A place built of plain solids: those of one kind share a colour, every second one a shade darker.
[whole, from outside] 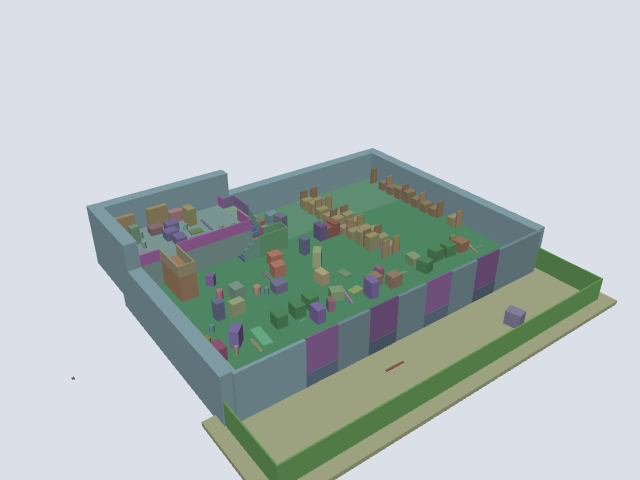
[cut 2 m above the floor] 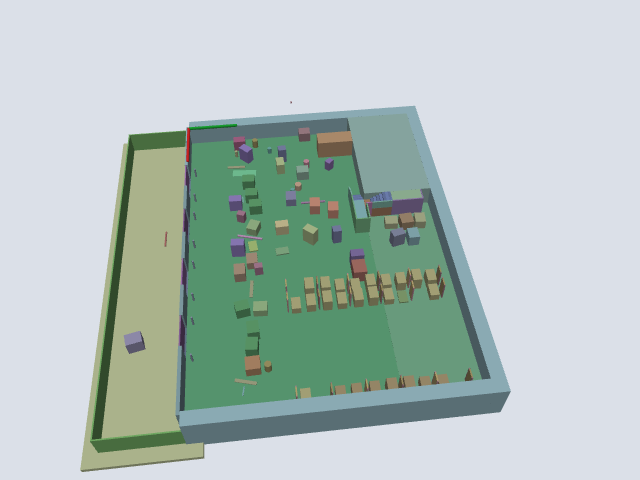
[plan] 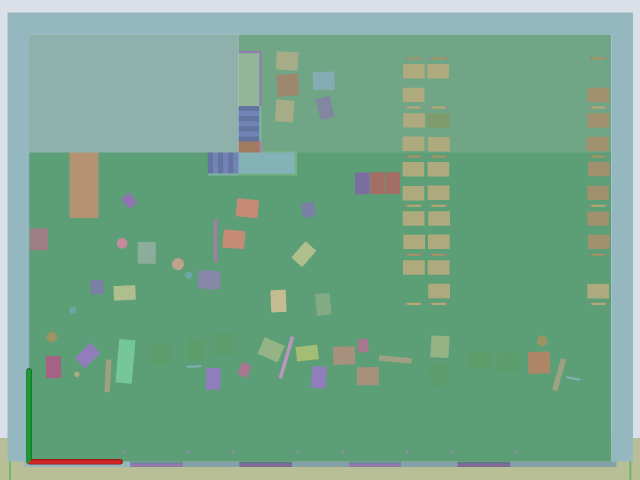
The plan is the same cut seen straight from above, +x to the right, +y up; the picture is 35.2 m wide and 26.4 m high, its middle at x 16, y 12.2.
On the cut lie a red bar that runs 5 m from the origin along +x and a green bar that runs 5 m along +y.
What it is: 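A quarter-turn stair round an office block's corner; 7 risers of 0.165 m up to a corner landing, a quarter left, and 8 more up to a deck 2.48 m over the floor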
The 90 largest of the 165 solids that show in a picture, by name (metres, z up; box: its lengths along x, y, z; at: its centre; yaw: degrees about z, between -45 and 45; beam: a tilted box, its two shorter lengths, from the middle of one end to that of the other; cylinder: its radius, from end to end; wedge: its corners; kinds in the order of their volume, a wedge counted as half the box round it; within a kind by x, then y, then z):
{
 "floor_hall_concrete_1": {"box": [32.0, 17.0, 1.65], "at": [16.01, 8.51, -0.82]},
 "wall_metal_1": {"box": [1.2, 18.2, 4.85], "at": [-0.59, 9.11, 0.78]},
 "wall_metal_2": {"box": [1.2, 8.9, 6.08], "at": [-0.59, 20.26, 2.64]},
 "wall_metal_3": {"box": [5.85, 0.3, 4.85], "at": [2.64, -0.14, 0.78]},
 "wall_metal_4": {"box": [13.9, 1.2, 6.08], "at": [5.76, 24.11, 2.64]},
 "wall_metal_5": {"box": [3.1, 0.3, 4.85], "at": [10.01, -0.14, 0.78]},
 "wall_metal_6": {"box": [3.1, 0.3, 4.85], "at": [16.01, -0.14, 0.78]},
 "wall_metal_7": {"box": [22.9, 1.2, 3.6], "at": [21.76, 24.11, 1.4]},
 "wall_metal_8": {"box": [3.1, 0.3, 4.85], "at": [22.01, -0.14, 0.78]},
 "wall_metal_9": {"box": [5.85, 0.3, 4.85], "at": [29.39, -0.14, 0.78]},
 "wall_metal_10": {"box": [1.2, 24.7, 4.85], "at": [32.61, 12.36, 0.78]},
 "floor_deck_floorboards_1": {"box": [11.5, 6.5, 2.88], "at": [5.76, 20.26, 1.04]},
 "yard_yard_asphalt_1": {"box": [36.6, 9.1, 0.4], "at": [16.01, -3.24, -1.45]},
 "floor_halle_concrete_1": {"box": [20.5, 6.5, 0.4], "at": [21.76, 20.26, -0.2]},
 "load_cartons_1": {"box": [0.8, 1.2, 1.74], "at": [7.37, 21.67, 3.35], "yaw": 4.0},
 "load_cartons_2": {"box": [1.2, 0.8, 1.19], "at": [21.13, 16.09, 0.6]},
 "load_cartons_3": {"box": [1.2, 0.8, 0.98], "at": [21.13, 17.49, 0.49]},
 "load_cartons_4": {"box": [1.2, 0.8, 1.33], "at": [21.15, 20.18, 0.67]},
 "load_cartons_5": {"box": [1.2, 0.8, 1.13], "at": [21.16, 21.49, 0.56]},
 "load_cartons_6": {"box": [1.2, 0.8, 1.56], "at": [21.17, 10.68, 0.78]},
 "load_cartons_7": {"box": [1.2, 0.8, 1.48], "at": [21.17, 12.1, 0.74]},
 "load_cartons_8": {"box": [1.2, 0.8, 1.11], "at": [21.18, 18.78, 0.55]},
 "load_cartons_9": {"box": [1.2, 0.8, 1.23], "at": [22.51, 16.09, 0.61]},
 "load_cartons_10": {"box": [1.2, 0.8, 1.01], "at": [22.52, 10.69, 0.51]},
 "load_cartons_11": {"box": [1.2, 0.8, 1.12], "at": [22.52, 14.8, 0.56]},
 "load_cartons_12": {"box": [1.2, 0.8, 1.28], "at": [22.53, 12.1, 0.64]},
 "load_cartons_13": {"box": [1.2, 0.8, 1.0], "at": [31.3, 9.38, 0.5]},
 "fence_metal_1": {"box": [0.12, 6.74, 2.6], "at": [-1.05, -3.24, -0.35]},
 "fence_metal_2": {"box": [34.24, 0.12, 2.6], "at": [16.01, -6.55, -0.35]},
 "fence_metal_3": {"box": [0.12, 6.74, 2.6], "at": [33.07, -3.24, -0.35]},
 "floor_gangwaydeck_metal_1": {"box": [1.6, 3.6, 2.52], "at": [3.02, 15.21, 1.21]},
 "floor_qtop_floorboards_1": {"box": [1.15, 2.9, 2.88], "at": [12.09, 21.02, 1.04]},
 "ibc_hall_1": {"box": [1.0, 1.2, 1.16], "at": [7.25, 5.94, 0.58], "yaw": -3.2},
 "ibc_hall_2": {"box": [1.0, 1.2, 1.16], "at": [9.19, 6.17, 0.58], "yaw": -3.5},
 "ibc_hall_3": {"box": [1.0, 1.2, 1.16], "at": [10.73, 6.48, 0.58]},
 "ibc_hall_4": {"box": [1.0, 1.2, 1.16], "at": [22.55, 4.78, 0.58], "yaw": 10.5},
 "ibc_hall_5": {"box": [1.2, 1.0, 1.16], "at": [24.79, 5.62, 0.58], "yaw": 3.5},
 "ibc_hall_6": {"box": [1.2, 1.0, 1.16], "at": [26.36, 5.47, 0.58], "yaw": -5.3},
 "floor_sill_concrete_1": {"box": [2.9, 0.3, 1.65], "at": [7.01, -0.14, -0.82]},
 "floor_sill_concrete_2": {"box": [2.9, 0.3, 1.65], "at": [13.01, -0.14, -0.82]},
 "floor_sill_concrete_3": {"box": [2.9, 0.3, 1.65], "at": [19.01, -0.14, -0.82]},
 "floor_sill_concrete_4": {"box": [2.9, 0.3, 1.65], "at": [25.01, -0.14, -0.82]},
 "floor_qcorner_floorboards_1": {"box": [3.1, 1.15, 1.55], "at": [13.06, 16.44, 0.38]},
 "load_bales_1": {"box": [1.2, 0.8, 0.94], "at": [31.29, 13.38, 0.47]},
 "load_bales_2": {"box": [1.2, 0.8, 1.25], "at": [31.29, 17.47, 0.62]},
 "load_bales_3": {"box": [1.2, 0.8, 1.02], "at": [31.3, 14.79, 0.51]},
 "load_bales_4": {"box": [1.2, 0.8, 0.95], "at": [31.31, 20.18, 0.47]},
 "load_bales_5": {"box": [1.2, 0.8, 1.3], "at": [31.33, 16.1, 0.65]},
 "floor_qbase_floorboards_1": {"box": [1.27, 2.56, 1.55], "at": [12.15, 18.29, 0.38]},
 "shutter_metal_1": {"box": [2.9, 0.12, 3.3], "at": [7.01, -0.19, 1.65]},
 "shutter_metal_2": {"box": [2.9, 0.12, 3.3], "at": [13.01, -0.19, 1.65]},
 "shutter_metal_3": {"box": [2.9, 0.12, 3.3], "at": [19.01, -0.19, 1.65]},
 "shutter_metal_4": {"box": [2.9, 0.12, 3.3], "at": [25.01, -0.19, 1.65]},
 "load_bales_hall_1": {"box": [1.2, 0.8, 1.59], "at": [3.22, 5.85, 0.8], "yaw": 44.2},
 "load_bales_hall_2": {"box": [0.8, 1.2, 1.37], "at": [10.13, 4.56, 0.68], "yaw": -1.4},
 "load_bales_hall_3": {"box": [0.8, 1.2, 1.66], "at": [15.94, 4.65, 0.83], "yaw": -4.0},
 "shelf_1": {"box": [2.0, 0.5, 1.92], "at": [1.46, 23.22, 3.43]},
 "shelf_2": {"box": [2.0, 0.5, 1.95], "at": [4.78, 23.22, 3.45]},
 "stillage_1": {"box": [1.2, 1.0, 0.86], "at": [4.65, 20.13, 2.91], "yaw": 1.5},
 "stillage_2": {"box": [1.0, 1.2, 0.83], "at": [4.88, 18.72, 2.89], "yaw": -3.4},
 "stillage_3": {"box": [1.2, 1.0, 0.83], "at": [5.35, 21.54, 2.89], "yaw": -2.8},
 "pallets_fore_1": {"box": [1.2, 0.8, 1.27], "at": [5.26, 9.29, 0.64], "yaw": 2.5},
 "pallets_fore_2": {"box": [0.8, 1.2, 1.67], "at": [15.11, 11.42, 0.83], "yaw": -40.9},
 "ibc_fore_1": {"box": [1.2, 1.0, 1.16], "at": [11.27, 12.24, 0.58], "yaw": -5.2},
 "ibc_fore_2": {"box": [1.2, 1.0, 1.16], "at": [12.0, 13.95, 0.58], "yaw": -5.8},
 "load_crate_hall_1": {"box": [1.2, 1.0, 0.9], "at": [17.33, 5.84, 0.45], "yaw": 1.7},
 "load_crate_hall_2": {"box": [1.2, 1.0, 1.15], "at": [18.64, 4.71, 0.58], "yaw": 0.4},
 "load_sacks_barred_1": {"box": [0.8, 1.2, 1.16], "at": [19.16, 15.33, 0.58]},
 "load_sacks_barred_2": {"box": [0.8, 1.2, 1.37], "at": [20.0, 15.33, 0.69]},
 "stillage_hall_1": {"box": [1.2, 1.0, 0.88], "at": [13.31, 6.16, 0.44], "yaw": -23.8},
 "stillage_hall_2": {"box": [1.0, 1.2, 0.84], "at": [22.6, 6.33, 0.42], "yaw": -3.3},
 "stillage_nook_1": {"box": [1.0, 1.2, 0.75], "at": [14.06, 19.3, 0.38], "yaw": -4.2},
 "stillage_nook_2": {"box": [1.2, 1.0, 0.95], "at": [14.2, 22.05, 0.47], "yaw": -4.1},
 "bigbin_yard_1": {"box": [1.07, 1.37, 1.34], "at": [24.12, -4.42, -0.58], "yaw": 12.6},
 "cage_fore_1": {"box": [0.72, 0.8, 1.7], "at": [3.74, 9.61, 0.85], "yaw": 4.4},
 "cage_fore_2": {"box": [0.72, 0.8, 1.68], "at": [15.36, 13.86, 0.84], "yaw": 5.6},
 "load_bales_barred_1": {"box": [0.8, 1.2, 1.58], "at": [18.32, 15.32, 0.79]},
 "load_drums_nook_1": {"box": [1.2, 1.2, 1.05], "at": [14.23, 20.72, 0.52], "yaw": 4.6},
 "load_drums_hall_1": {"box": [1.2, 1.2, 1.04], "at": [28.05, 5.45, 0.52], "yaw": 1.7},
 "load_bales_nook_1": {"box": [0.8, 1.2, 1.52], "at": [16.28, 19.46, 0.76], "yaw": 13.9},
 "ibc_nook_1": {"box": [1.2, 1.0, 1.16], "at": [16.21, 20.95, 0.58], "yaw": 1.7},
 "load_crate_fore_1": {"box": [1.0, 1.2, 1.1], "at": [6.47, 11.49, 0.55], "yaw": 0.2},
 "rail_qtop_1": {"box": [0.12, 3.02, 3.58], "at": [12.72, 21.08, 1.79]},
 "load_crate_1": {"box": [1.0, 1.2, 1.07], "at": [0.55, 12.23, 0.54]},
 "load_sacks_hall_1": {"box": [0.84, 1.22, 1.24], "at": [1.34, 5.21, 0.62], "yaw": 0.5},
 "load_sacks_fore_1": {"box": [0.84, 1.22, 1.15], "at": [13.72, 8.84, 0.57], "yaw": 2.3},
 "stillage_fore_1": {"box": [1.2, 1.0, 0.91], "at": [9.9, 10.01, 0.46], "yaw": -2.8},
 "pallets_1": {"box": [1.2, 0.8, 1.09], "at": [6.44, 23.07, 3.02]},
 "cage_1": {"box": [0.8, 0.72, 1.71], "at": [1.65, 21.22, 3.33], "yaw": -1.1},
 "stair_concrete_1": {"box": [1.15, 1.12, 0.71], "at": [12.09, 19.01, 1.46]}
}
